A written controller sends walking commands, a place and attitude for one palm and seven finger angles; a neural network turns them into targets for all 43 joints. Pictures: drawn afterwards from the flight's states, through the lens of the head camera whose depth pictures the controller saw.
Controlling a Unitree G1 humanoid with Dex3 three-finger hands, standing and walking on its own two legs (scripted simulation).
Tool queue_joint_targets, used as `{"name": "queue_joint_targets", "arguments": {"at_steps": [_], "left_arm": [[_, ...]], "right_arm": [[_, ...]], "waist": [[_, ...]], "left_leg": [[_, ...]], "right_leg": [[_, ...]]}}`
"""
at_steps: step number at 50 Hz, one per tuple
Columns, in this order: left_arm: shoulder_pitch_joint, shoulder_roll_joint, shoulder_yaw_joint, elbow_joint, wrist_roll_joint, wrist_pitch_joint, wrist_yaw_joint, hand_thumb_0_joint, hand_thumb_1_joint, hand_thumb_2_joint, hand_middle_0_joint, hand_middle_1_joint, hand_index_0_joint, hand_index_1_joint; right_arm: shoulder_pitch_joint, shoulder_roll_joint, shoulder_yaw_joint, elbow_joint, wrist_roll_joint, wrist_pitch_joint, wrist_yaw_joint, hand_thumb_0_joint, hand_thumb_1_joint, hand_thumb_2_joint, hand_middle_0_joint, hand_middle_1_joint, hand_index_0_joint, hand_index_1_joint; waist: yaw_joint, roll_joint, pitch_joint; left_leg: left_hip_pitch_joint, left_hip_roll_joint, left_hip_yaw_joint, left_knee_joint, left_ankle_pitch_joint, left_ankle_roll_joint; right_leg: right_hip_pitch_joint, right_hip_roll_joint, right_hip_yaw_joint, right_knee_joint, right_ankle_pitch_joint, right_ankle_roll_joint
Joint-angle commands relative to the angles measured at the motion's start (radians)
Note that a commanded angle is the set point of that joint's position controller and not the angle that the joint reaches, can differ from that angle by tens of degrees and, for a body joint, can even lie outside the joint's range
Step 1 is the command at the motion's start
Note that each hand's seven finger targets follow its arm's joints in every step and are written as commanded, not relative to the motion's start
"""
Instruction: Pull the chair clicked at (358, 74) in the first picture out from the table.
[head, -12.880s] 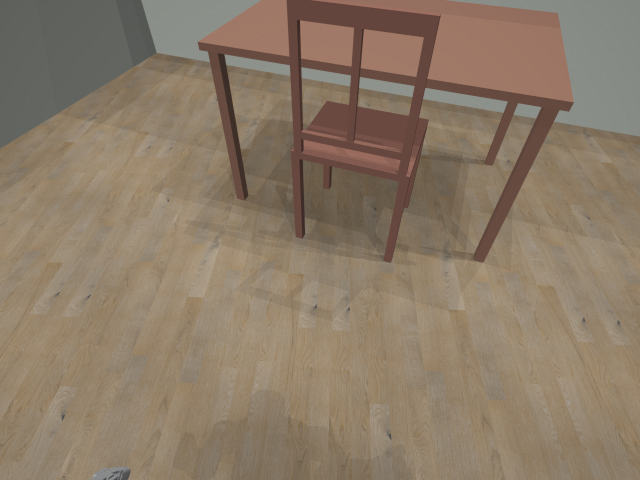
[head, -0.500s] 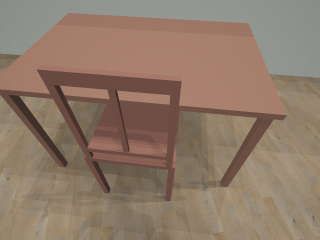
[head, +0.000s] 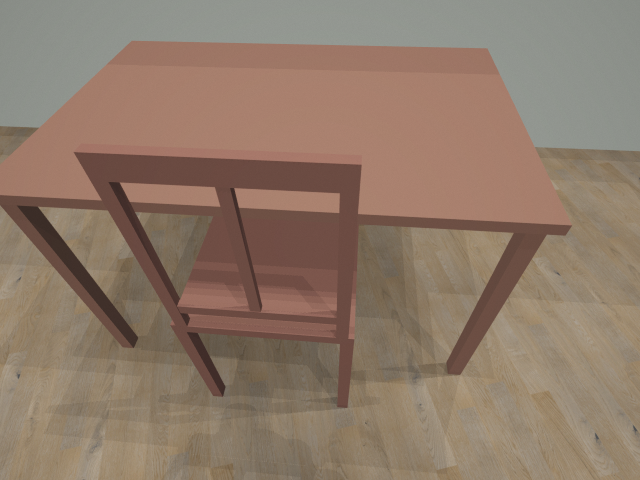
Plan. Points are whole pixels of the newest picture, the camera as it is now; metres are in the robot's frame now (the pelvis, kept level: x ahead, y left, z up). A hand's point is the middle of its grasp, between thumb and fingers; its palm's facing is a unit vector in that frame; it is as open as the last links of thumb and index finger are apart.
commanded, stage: come to a stop and stand still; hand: left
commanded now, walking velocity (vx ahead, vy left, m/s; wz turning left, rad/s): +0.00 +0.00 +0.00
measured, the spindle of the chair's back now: (242, 257) +0.49 +0.17 -0.06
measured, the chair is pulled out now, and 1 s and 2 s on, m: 0.00 0.00 0.00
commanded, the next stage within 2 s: look again from close up in 0.32 s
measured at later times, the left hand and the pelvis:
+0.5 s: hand out of the picture -0.01 +0.15 -0.17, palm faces +0.02 -0.98 -0.19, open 7.3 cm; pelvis +0.00 -0.01 +0.00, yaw +0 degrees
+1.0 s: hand out of the picture -0.02 +0.14 -0.17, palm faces +0.03 -0.98 -0.19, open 7.3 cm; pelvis -0.01 -0.02 +0.00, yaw +0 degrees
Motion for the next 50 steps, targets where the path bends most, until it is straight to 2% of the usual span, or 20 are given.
{"name": "queue_joint_targets", "arguments": {"at_steps": [1,10,11,15,20,21,32,35,36,40,42,45,50], "left_arm": [[0.069,0.103,0.022,-0.024,-0.002,-0.013,0.003,0.000,0.900,0.900,-0.200,-0.300,-0.200,-0.300],[0.083,0.097,0.020,-0.006,-0.002,-0.014,0.004,0.000,0.900,0.900,-0.200,-0.300,-0.200,-0.300],[0.085,0.097,0.019,-0.006,-0.001,-0.014,0.004,0.000,0.900,0.900,-0.200,-0.300,-0.200,-0.300],[0.094,0.095,0.019,0.001,-0.001,-0.018,0.005,0.000,0.900,0.900,-0.200,-0.300,-0.200,-0.300],[0.102,0.092,0.017,0.004,0.000,-0.018,0.005,0.000,0.900,0.900,-0.200,-0.300,-0.200,-0.300],[0.102,0.090,0.017,0.005,0.000,-0.017,0.005,0.000,0.900,0.900,-0.200,-0.300,-0.200,-0.300],[0.107,0.092,0.014,0.002,-0.001,-0.019,0.004,0.000,0.900,0.900,-0.200,-0.300,-0.200,-0.300],[0.112,0.092,0.016,0.002,-0.001,-0.020,0.004,0.000,0.900,0.900,-0.200,-0.300,-0.200,-0.300],[0.111,0.092,0.016,0.001,-0.001,-0.020,0.004,0.000,0.900,0.900,-0.200,-0.300,-0.200,-0.300],[0.112,0.090,0.016,-0.002,-0.002,-0.020,0.004,0.000,0.900,0.900,-0.200,-0.300,-0.200,-0.300],[0.113,0.087,0.017,-0.004,-0.001,-0.018,0.004,0.000,0.900,0.900,-0.200,-0.300,-0.200,-0.300],[0.114,0.086,0.018,-0.007,-0.002,-0.019,0.003,0.000,0.900,0.900,-0.200,-0.300,-0.200,-0.300],[0.119,0.083,0.018,-0.008,-0.002,-0.020,0.004,0.000,0.900,0.900,-0.200,-0.300,-0.200,-0.300]], "right_arm": [[0.045,-0.091,-0.014,-0.025,0.006,-0.018,-0.005,0.000,-0.900,-0.900,0.200,0.300,0.200,0.300],[0.036,-0.091,-0.015,-0.009,0.008,-0.015,-0.006,0.000,-0.900,-0.900,0.200,0.300,0.200,0.300],[0.032,-0.086,-0.015,-0.009,0.008,-0.014,-0.006,0.000,-0.900,-0.900,0.200,0.300,0.200,0.300],[0.032,-0.089,-0.015,-0.005,0.008,-0.016,-0.007,0.000,-0.900,-0.900,0.200,0.300,0.200,0.300],[0.030,-0.085,-0.012,0.000,0.008,-0.014,-0.007,0.000,-0.900,-0.900,0.200,0.300,0.200,0.300],[0.024,-0.078,-0.013,0.002,0.010,-0.011,-0.008,0.000,-0.900,-0.900,0.200,0.300,0.200,0.300],[0.032,-0.077,-0.011,0.005,0.008,-0.007,-0.005,0.000,-0.900,-0.900,0.200,0.300,0.200,0.300],[0.038,-0.072,-0.011,0.008,0.008,-0.009,-0.004,0.000,-0.900,-0.900,0.200,0.300,0.200,0.300],[0.038,-0.066,-0.011,0.008,0.009,-0.008,-0.005,0.000,-0.900,-0.900,0.200,0.300,0.200,0.300],[0.048,-0.066,-0.010,0.010,0.008,-0.007,-0.004,0.000,-0.900,-0.900,0.200,0.300,0.200,0.300],[0.049,-0.064,-0.010,0.009,0.009,-0.005,-0.004,0.000,-0.900,-0.900,0.200,0.300,0.200,0.300],[0.059,-0.062,-0.009,0.010,0.008,-0.007,-0.004,0.000,-0.900,-0.900,0.200,0.300,0.200,0.300],[0.063,-0.056,-0.010,0.013,0.008,-0.007,-0.004,0.000,-0.900,-0.900,0.200,0.300,0.200,0.300]], "waist": [[0.014,-0.017,0.036],[0.010,-0.017,0.025],[0.012,-0.032,0.034],[0.010,-0.030,0.012],[0.011,-0.023,0.028],[0.013,-0.027,0.050],[0.012,-0.039,0.056],[0.014,-0.025,0.037],[0.014,-0.041,0.051],[0.014,-0.027,0.053],[0.013,-0.045,0.070],[0.012,-0.029,0.048],[0.012,-0.030,0.051]], "left_leg": [[-0.040,0.095,-0.084,-0.090,0.207,0.023],[-0.009,0.096,-0.077,-0.090,0.207,0.019],[-0.010,0.097,-0.078,-0.095,0.198,0.022],[0.005,0.096,-0.075,-0.086,0.222,0.018],[0.002,0.096,-0.073,-0.094,0.207,0.015],[-0.006,0.097,-0.072,-0.099,0.184,0.016],[-0.019,0.088,-0.069,-0.101,0.142,0.008],[-0.009,0.092,-0.067,-0.102,0.158,0.008],[-0.018,0.092,-0.066,-0.105,0.142,0.008],[-0.024,0.089,-0.066,-0.105,0.135,0.005],[-0.038,0.086,-0.068,-0.107,0.116,0.006],[-0.026,0.088,-0.069,-0.106,0.135,0.006],[-0.029,0.087,-0.069,-0.103,0.138,0.005]], "right_leg": [[0.000,-0.068,0.061,-0.076,0.212,-0.037],[-0.007,-0.074,0.069,-0.091,0.225,-0.035],[-0.010,-0.071,0.069,-0.097,0.222,-0.036],[0.002,-0.077,0.073,-0.094,0.264,-0.037],[-0.004,-0.078,0.075,-0.106,0.256,-0.038],[-0.014,-0.074,0.075,-0.117,0.232,-0.038],[-0.024,-0.078,0.088,-0.143,0.184,-0.042],[-0.013,-0.078,0.084,-0.139,0.200,-0.041],[-0.015,-0.075,0.085,-0.146,0.187,-0.042],[-0.023,-0.076,0.088,-0.148,0.163,-0.043],[-0.031,-0.074,0.092,-0.158,0.131,-0.042],[-0.024,-0.074,0.089,-0.152,0.144,-0.044],[-0.025,-0.072,0.088,-0.154,0.142,-0.045]]}}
